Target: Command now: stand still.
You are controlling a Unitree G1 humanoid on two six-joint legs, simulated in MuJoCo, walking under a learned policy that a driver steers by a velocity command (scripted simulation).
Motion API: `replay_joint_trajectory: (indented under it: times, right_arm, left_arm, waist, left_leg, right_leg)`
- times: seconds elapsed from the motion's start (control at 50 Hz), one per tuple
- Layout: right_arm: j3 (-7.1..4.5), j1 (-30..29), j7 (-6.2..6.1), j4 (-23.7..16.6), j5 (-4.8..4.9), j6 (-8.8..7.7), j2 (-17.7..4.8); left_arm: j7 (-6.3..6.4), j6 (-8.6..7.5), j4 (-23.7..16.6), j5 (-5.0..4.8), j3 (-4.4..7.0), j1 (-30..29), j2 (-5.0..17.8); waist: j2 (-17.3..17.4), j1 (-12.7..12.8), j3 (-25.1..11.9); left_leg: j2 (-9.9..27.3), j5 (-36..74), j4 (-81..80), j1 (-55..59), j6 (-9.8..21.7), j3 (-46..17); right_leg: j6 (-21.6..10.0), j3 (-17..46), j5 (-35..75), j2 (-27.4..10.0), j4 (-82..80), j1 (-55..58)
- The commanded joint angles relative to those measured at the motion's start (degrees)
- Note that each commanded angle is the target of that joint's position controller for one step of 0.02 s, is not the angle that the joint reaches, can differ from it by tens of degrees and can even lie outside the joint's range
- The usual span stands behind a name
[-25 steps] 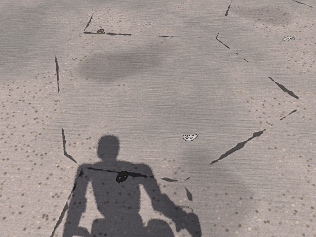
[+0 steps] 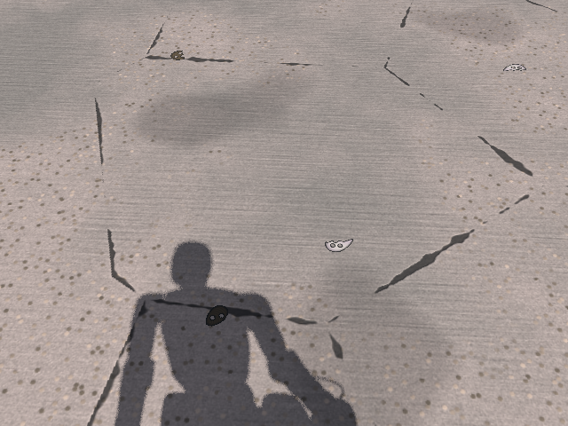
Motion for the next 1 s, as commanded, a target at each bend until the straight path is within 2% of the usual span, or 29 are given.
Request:
replay_joint_trajectory:
  times: [0.02,0.54,0.56,0.6,0.62,0.64,0.68,0.72,0.74,0.78,0.8,0.82,0.84,0.86,0.88,0.9,0.92,0.94,0.96,0.98,1.0]
  right_arm:
    - [-0.74,0.9,-0.19,-1.4,0.02,-0.39,-5.8]
    - [-0.2,4.9,-0.48,-1.2,0.17,-0.53,-4.4]
    - [-0.06,6.0,-0.5,-0.6,0.14,-0.48,-3.8]
    - [-0.64,6.6,-0.71,-0.6,0.81,-0.41,-5.0]
    - [-0.79,6.2,-0.71,-1.1,0.89,-0.74,-5.2]
    - [-0.74,5.8,-0.55,-1.7,0.99,-1.43,-4.7]
    - [-0.63,4.6,0.16,-2.8,1.21,-3.33,-3.5]
    - [-0.25,2.5,1.17,-4.4,1.5,-5.07,-1.2]
    - [-0.22,1.8,1.57,-5.0,1.61,-5.69,-1.3]
    - [-0.31,5.5,2.01,-4.3,2.15,-6.54,-1.0]
    - [-0.77,10.7,1.97,-2.3,2.29,-6.72,-1.6]
    - [-1.8,17.2,1.8,0.0,1.9,-6.68,-4.0]
    - [-3.77,26.3,1.7,2.1,1.84,-6.79,-10.2]
    - [-4.15,31.0,2.4,2.1,1.19,-7.34,-13.3]
    - [-2.49,25.7,2.33,0.7,0.39,-7.96,-8.4]
    - [-1.68,21.7,2.45,-1.0,0.35,-8.14,-5.8]
    - [-1.3,19.0,2.79,-1.9,0.35,-7.97,-5.6]
    - [-0.45,17.9,3.04,-2.4,0.32,-7.41,-3.4]
    - [-0.24,18.7,2.88,-2.2,0.11,-6.89,-3.7]
    - [0.08,19.7,2.57,-2.2,0.17,-6.4,-2.9]
    - [0.21,20.4,2.11,-2.2,-0.01,-6.02,-3.2]
  left_arm:
    - [0.18,-0.35,-1.0,-0.03,0.77,3.2,5.4]
    - [0.27,-0.44,-1.0,-0.23,0.64,7.5,3.7]
    - [0.31,-0.37,-0.4,-0.25,0.54,8.8,3.0]
    - [0.67,-0.15,-0.8,-0.89,1.18,8.7,4.6]
    - [0.79,-0.31,-1.4,-1.06,1.37,8.4,5.0]
    - [0.74,-0.8,-1.8,-1.3,1.5,8.8,5.2]
    - [0.31,-2.19,-1.8,-1.77,2.04,11.7,6.2]
    - [-0.22,-3.09,-1.3,-2.02,3.2,14.7,9.2]
    - [-0.4,-3.32,-1.9,-2.02,3.38,13.7,9.4]
    - [-0.8,-3.55,-3.9,-2.14,3.22,9.0,9.1]
    - [-1.06,-3.42,-5.3,-2.4,3.01,5.6,8.5]
    - [-1.2,-3.63,-6.8,-2.4,2.81,2.4,7.8]
    - [-1.23,-4.54,-8.9,-2.28,2.13,-0.1,4.9]
    - [-1.08,-5.92,-10.6,-2.22,1.67,-0.2,3.3]
    - [-1.58,-6.68,-10.5,-2.85,2.15,-0.1,5.1]
    - [-2.32,-7.03,-10.0,-3.23,2.07,0.6,4.8]
    - [-2.59,-7.29,-10.0,-2.86,2.28,0.1,4.8]
    - [-2.63,-7.2,-10.4,-2.06,3.12,-1.7,6.4]
    - [-2.99,-6.94,-10.7,-2.05,3.19,-1.6,5.5]
    - [-3.41,-6.53,-10.7,-1.99,3.07,-1.9,4.7]
    - [-3.73,-6.09,-11.3,-1.92,2.84,-3.2,3.8]
  waist:
    - [0.1,0.0,0.1]
    - [-0.1,-0.1,0.7]
    - [-0.1,0.0,-0.6]
    - [-0.8,-0.1,2.0]
    - [-0.9,0.1,4.7]
    - [-1.4,0.3,6.6]
    - [-3.6,1.6,7.3]
    - [-9.9,2.4,6.6]
    - [-10.2,1.9,7.6]
    - [-9.6,-1.6,8.2]
    - [-8.1,-4.4,7.6]
    - [-4.0,-6.8,6.0]
    - [10.7,-9.6,3.0]
    - [19.0,-9.9,-0.5]
    - [9.3,-6.3,1.8]
    - [5.7,-4.3,2.8]
    - [2.8,-3.0,3.1]
    - [1.3,-2.5,3.3]
    - [4.7,-2.0,3.1]
    - [4.4,-1.9,3.2]
    - [4.3,-1.8,3.6]
  left_leg:
    - [1.8,5.9,-4.5,2.4,1.7,-1.6]
    - [1.6,7.1,-3.8,1.9,1.5,-1.2]
    - [0.9,1.2,-3.9,2.5,1.6,-0.6]
    - [-0.8,-18.8,-2.1,-1.4,2.8,0.7]
    - [-0.4,-25.2,-1.8,-4.8,3.5,0.0]
    - [0.2,-26.7,-1.1,-7.1,4.1,-0.8]
    - [0.6,-22.1,3.1,-11.5,4.2,-0.6]
    - [-0.9,-12.6,12.9,-16.2,3.6,3.8]
    - [0.4,-11.0,15.3,-15.9,4.5,3.0]
    - [0.7,-12.3,8.4,-8.9,6.3,3.3]
    - [-0.2,-10.0,1.1,1.0,6.6,3.8]
    - [1.2,-6.1,-2.3,10.8,6.8,-0.3]
    - [11.0,-10.6,-10.6,21.0,11.4,-18.3]
    - [21.9,-7.4,-17.3,26.5,17.5,-39.4]
    - [23.0,-4.7,-15.7,25.2,17.2,-37.8]
    - [20.7,-1.4,-15.2,23.7,15.3,-30.2]
    - [18.5,2.1,-15.8,22.5,13.5,-23.9]
    - [15.5,9.4,-16.4,22.1,10.9,-17.7]
    - [14.9,14.2,-16.9,19.7,10.4,-14.1]
    - [13.4,17.8,-17.3,18.6,10.0,-11.0]
    - [12.7,17.9,-18.3,16.8,10.1,-8.9]
  right_leg:
    - [-0.9,0.6,4.6,-0.9,-5.4,-4.5]
    - [-1.2,0.7,5.7,-0.7,-5.1,-4.9]
    - [-1.4,0.1,0.3,-0.1,-5.3,-4.4]
    - [-3.3,0.4,-17.5,0.6,-4.4,-7.2]
    - [-4.6,1.9,-24.1,-0.3,-4.8,-9.5]
    - [-5.8,4.2,-27.0,-1.8,-5.5,-10.6]
    - [-8.7,10.8,-28.2,-6.2,-7.9,-7.6]
    - [-13.1,23.0,-30.8,-14.5,-14.4,-2.3]
    - [-14.4,26.8,-29.1,-17.3,-16.1,-3.9]
    - [-12.5,22.8,-23.9,-15.9,-14.1,-8.3]
    - [-10.0,17.1,-19.4,-12.2,-10.8,-13.0]
    - [-7.2,10.5,-9.4,-7.6,-2.7,-18.6]
    - [-2.9,-1.2,-0.6,0.6,18.6,-28.6]
    - [-2.2,0.1,-12.4,4.0,35.2,-37.5]
    - [-3.7,5.0,-12.3,0.2,44.8,-42.2]
    - [-5.2,5.7,-7.4,-1.9,47.7,-43.8]
    - [-5.9,4.8,-2.7,-3.9,46.4,-44.4]
    - [-6.3,3.4,1.1,-5.2,44.3,-44.3]
    - [-5.8,2.6,2.8,-6.1,41.8,-41.6]
    - [-5.0,1.5,3.6,-6.4,40.0,-40.5]
    - [-4.1,0.5,5.5,-6.3,37.1,-39.6]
